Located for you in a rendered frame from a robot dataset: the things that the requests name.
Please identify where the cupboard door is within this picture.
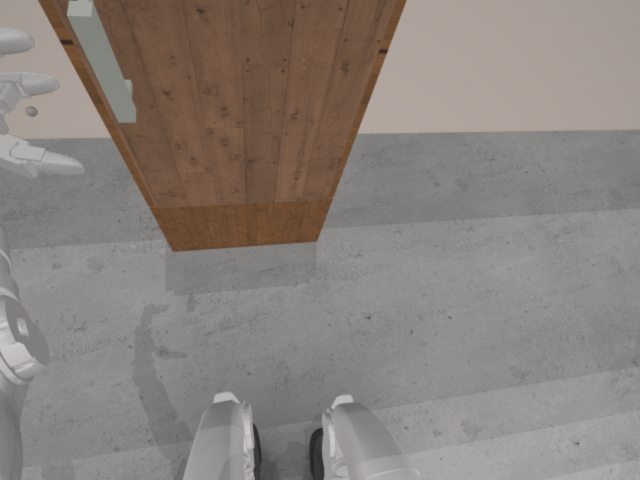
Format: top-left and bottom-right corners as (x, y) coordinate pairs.
(52, 0), (397, 208)

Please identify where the robot right shin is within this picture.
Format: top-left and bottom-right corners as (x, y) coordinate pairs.
(322, 395), (353, 480)

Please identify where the handle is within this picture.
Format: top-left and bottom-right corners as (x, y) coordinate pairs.
(67, 0), (136, 123)

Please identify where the left robot forearm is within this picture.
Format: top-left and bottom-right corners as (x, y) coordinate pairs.
(0, 223), (20, 303)

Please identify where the robot left upper arm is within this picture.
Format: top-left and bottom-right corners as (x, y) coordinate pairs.
(0, 295), (50, 480)

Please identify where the robot left hand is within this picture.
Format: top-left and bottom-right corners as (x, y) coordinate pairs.
(0, 27), (85, 179)

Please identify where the robot shin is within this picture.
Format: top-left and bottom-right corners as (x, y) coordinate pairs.
(322, 395), (353, 480)
(201, 392), (255, 480)

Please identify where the robot left shin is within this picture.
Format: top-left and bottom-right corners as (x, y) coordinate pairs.
(201, 392), (255, 480)

